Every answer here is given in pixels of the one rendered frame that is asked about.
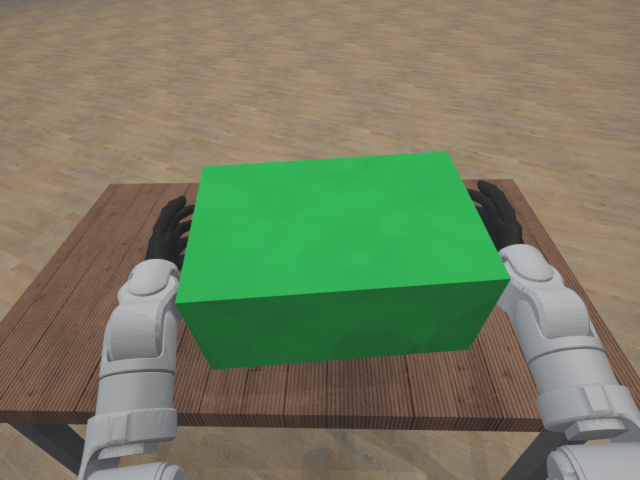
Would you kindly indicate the carton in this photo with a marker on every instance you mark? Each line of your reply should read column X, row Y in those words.
column 332, row 259

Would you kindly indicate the right robot hand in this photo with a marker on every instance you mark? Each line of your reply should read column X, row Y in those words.
column 498, row 215

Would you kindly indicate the left robot hand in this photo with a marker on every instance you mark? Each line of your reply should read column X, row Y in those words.
column 164, row 242

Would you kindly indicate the table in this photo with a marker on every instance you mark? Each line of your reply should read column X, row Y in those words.
column 51, row 345

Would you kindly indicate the left robot forearm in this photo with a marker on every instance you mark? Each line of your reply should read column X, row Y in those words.
column 134, row 410

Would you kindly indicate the right robot forearm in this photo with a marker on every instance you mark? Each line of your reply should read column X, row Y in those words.
column 579, row 394

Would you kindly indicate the robot right upper arm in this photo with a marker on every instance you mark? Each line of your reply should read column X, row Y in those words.
column 607, row 461

